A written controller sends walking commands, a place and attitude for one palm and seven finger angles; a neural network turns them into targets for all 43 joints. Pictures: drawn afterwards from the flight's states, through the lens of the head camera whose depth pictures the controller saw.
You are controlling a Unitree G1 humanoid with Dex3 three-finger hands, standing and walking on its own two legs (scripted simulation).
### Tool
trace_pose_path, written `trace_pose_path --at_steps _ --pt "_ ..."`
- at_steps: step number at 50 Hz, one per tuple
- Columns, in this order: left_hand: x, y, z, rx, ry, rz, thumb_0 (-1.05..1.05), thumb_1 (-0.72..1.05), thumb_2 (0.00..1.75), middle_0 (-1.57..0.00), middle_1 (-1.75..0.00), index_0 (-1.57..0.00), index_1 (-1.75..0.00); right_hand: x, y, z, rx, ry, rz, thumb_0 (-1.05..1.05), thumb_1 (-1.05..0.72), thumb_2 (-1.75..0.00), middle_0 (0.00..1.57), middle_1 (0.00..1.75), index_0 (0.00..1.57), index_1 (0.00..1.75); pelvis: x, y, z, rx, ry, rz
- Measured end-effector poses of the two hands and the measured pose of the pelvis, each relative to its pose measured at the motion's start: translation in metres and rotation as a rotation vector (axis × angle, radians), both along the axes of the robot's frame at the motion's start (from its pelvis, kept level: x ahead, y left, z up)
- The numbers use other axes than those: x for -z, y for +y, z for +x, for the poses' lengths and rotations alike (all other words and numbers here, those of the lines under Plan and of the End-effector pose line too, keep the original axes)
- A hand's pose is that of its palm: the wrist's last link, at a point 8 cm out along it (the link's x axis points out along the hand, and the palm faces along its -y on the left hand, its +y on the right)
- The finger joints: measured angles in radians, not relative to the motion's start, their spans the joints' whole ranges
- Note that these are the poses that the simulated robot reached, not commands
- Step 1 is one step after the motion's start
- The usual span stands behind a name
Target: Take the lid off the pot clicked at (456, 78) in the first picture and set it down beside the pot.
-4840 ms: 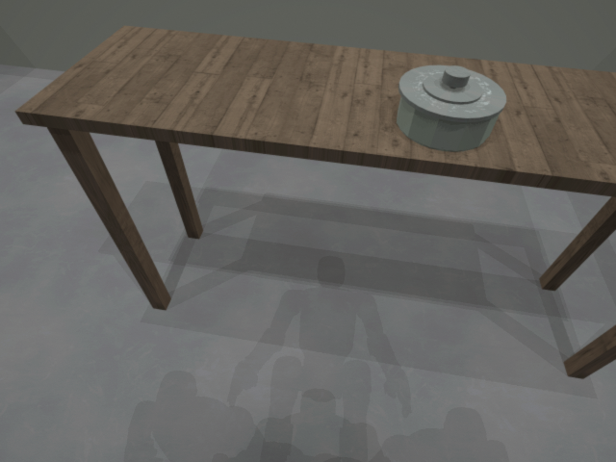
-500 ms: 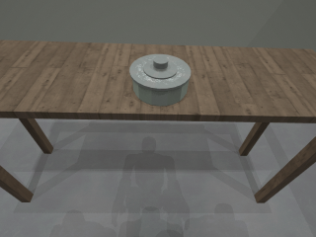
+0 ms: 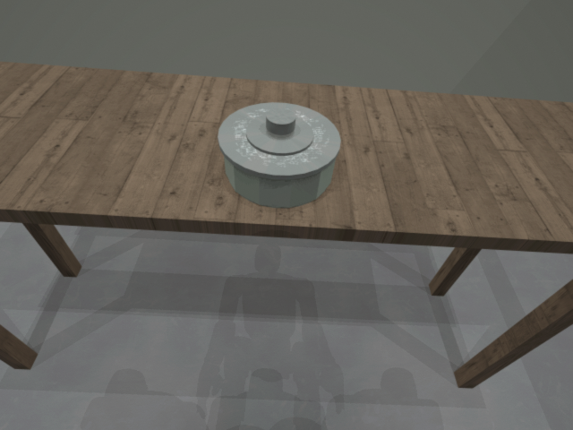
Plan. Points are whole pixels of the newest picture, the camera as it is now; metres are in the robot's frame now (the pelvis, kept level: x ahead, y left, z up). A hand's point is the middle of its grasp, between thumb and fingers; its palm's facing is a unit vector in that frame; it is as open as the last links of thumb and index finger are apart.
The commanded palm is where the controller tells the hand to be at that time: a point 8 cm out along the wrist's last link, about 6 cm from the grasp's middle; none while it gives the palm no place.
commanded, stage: shuffle to correct the standing spot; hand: left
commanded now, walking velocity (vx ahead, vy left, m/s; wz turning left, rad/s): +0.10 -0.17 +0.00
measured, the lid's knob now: (280, 121) +0.52 +0.05 +0.17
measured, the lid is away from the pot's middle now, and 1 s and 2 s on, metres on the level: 0.00 0.00 0.00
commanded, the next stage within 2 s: come to a stop and stand still in 0.28 s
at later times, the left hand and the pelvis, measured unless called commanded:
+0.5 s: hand out of the picture +0.09 +0.10 -0.19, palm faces +0.08 -0.99 -0.14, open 7.3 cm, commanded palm none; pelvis +0.09 -0.07 +0.00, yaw +0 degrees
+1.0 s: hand out of the picture +0.09 +0.08 -0.15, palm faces +0.08 -0.96 -0.28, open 7.3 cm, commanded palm none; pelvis +0.07 -0.12 +0.01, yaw +1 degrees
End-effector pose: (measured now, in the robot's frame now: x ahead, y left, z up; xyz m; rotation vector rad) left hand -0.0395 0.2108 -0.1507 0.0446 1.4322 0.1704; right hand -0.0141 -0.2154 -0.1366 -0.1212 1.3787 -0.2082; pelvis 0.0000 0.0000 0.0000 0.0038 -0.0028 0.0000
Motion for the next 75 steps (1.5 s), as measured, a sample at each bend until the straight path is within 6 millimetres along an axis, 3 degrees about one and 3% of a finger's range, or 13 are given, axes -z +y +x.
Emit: trace_pose_path --at_steps 4,12,18,24,27,31,36,41,48,53,60,66,75 --pt "0.002 -0.007 0.024 0.031 0.015 -0.015 0.00 0.91 0.90 -0.20 -0.30 -0.20 -0.30 -0.001 -0.009 0.021 0.013 -0.042 -0.017 0.01 -0.91 -0.90 0.20 0.30 0.20 0.30 0.001 -0.007 0.014 0.016 0.011 0.008" --pt "-0.011 -0.009 0.103 0.025 -0.154 0.099 0.01 0.93 0.90 -0.20 -0.30 -0.20 -0.30 0.014 -0.050 0.041 -0.026 0.057 0.008 0.01 -0.90 -0.90 0.20 0.30 0.20 0.30 0.007 -0.045 0.040 -0.028 0.024 -0.003" --pt "-0.018 -0.028 0.115 0.004 -0.133 0.108 0.00 0.92 0.90 -0.20 -0.30 -0.20 -0.30 0.000 -0.083 0.108 -0.064 -0.008 -0.039 0.01 -0.91 -0.90 0.20 0.30 0.20 0.30 -0.002 -0.059 0.063 -0.031 0.019 -0.014" --pt "0.002 -0.055 0.122 0.020 -0.064 0.028 0.00 0.91 0.90 -0.20 -0.30 -0.20 -0.30 -0.015 -0.090 0.187 -0.089 -0.188 -0.083 0.01 -0.91 -0.90 0.20 0.30 0.19 0.30 0.002 -0.068 0.087 -0.001 0.002 -0.039" --pt "0.009 -0.067 0.132 0.024 -0.051 0.000 0.00 0.91 0.90 -0.20 -0.30 -0.20 -0.30 -0.023 -0.086 0.210 -0.094 -0.250 -0.080 0.01 -0.91 -0.90 0.20 0.30 0.19 0.30 0.000 -0.072 0.095 0.017 -0.018 -0.015" --pt "-0.002 -0.072 0.147 0.028 -0.059 0.020 0.01 0.93 0.90 -0.20 -0.30 -0.21 -0.30 -0.027 -0.079 0.220 -0.120 -0.267 -0.044 0.00 -0.91 -0.90 0.20 0.30 0.19 0.30 -0.008 -0.077 0.098 0.005 -0.019 -0.011" --pt "-0.021 -0.065 0.159 0.019 -0.116 0.090 0.01 0.93 0.90 -0.20 -0.30 -0.21 -0.30 -0.021 -0.080 0.213 -0.145 -0.223 0.019 0.00 -0.90 -0.90 0.20 0.30 0.20 0.30 -0.014 -0.089 0.091 -0.014 -0.009 -0.014" --pt "-0.031 -0.066 0.157 0.039 -0.163 0.172 0.01 0.92 0.90 -0.20 -0.30 -0.20 -0.30 -0.008 -0.107 0.200 -0.124 -0.215 0.049 0.00 -0.91 -0.90 0.20 0.30 0.20 0.30 -0.008 -0.111 0.082 -0.015 -0.004 0.004" --pt "-0.035 -0.080 0.129 0.040 -0.147 0.180 0.00 0.91 0.90 -0.20 -0.30 -0.20 -0.30 -0.003 -0.151 0.164 -0.089 -0.140 0.003 0.00 -0.91 -0.90 0.20 0.30 0.20 0.30 -0.007 -0.120 0.073 -0.009 -0.014 0.018" --pt "-0.028 -0.078 0.107 0.030 -0.112 0.139 0.00 0.90 0.90 -0.20 -0.30 -0.21 -0.30 -0.017 -0.161 0.142 -0.085 -0.111 -0.057 0.01 -0.91 -0.90 0.20 0.30 0.19 0.30 -0.010 -0.112 0.067 -0.010 -0.014 0.021" --pt "-0.001 -0.055 0.092 0.025 -0.062 0.069 0.00 0.90 0.90 -0.20 -0.30 -0.21 -0.30 -0.025 -0.130 0.116 -0.084 -0.124 -0.106 0.01 -0.91 -0.90 0.19 0.30 0.19 0.30 -0.002 -0.085 0.058 -0.015 -0.017 -0.003" --pt "-0.014 -0.047 0.105 0.039 -0.101 0.059 0.00 0.91 0.90 -0.20 -0.30 -0.20 -0.30 -0.023 -0.083 0.088 -0.076 -0.075 -0.026 0.01 -0.91 -0.90 0.20 0.30 0.19 0.30 -0.015 -0.074 0.052 -0.015 -0.009 -0.008" --pt "-0.023 -0.050 0.107 0.070 -0.123 0.075 0.00 0.92 0.90 -0.20 -0.30 -0.20 -0.30 -0.004 -0.061 0.050 -0.013 0.000 0.046 0.02 -0.93 -0.90 0.20 0.30 0.20 0.30 -0.014 -0.064 0.046 -0.003 -0.015 -0.001"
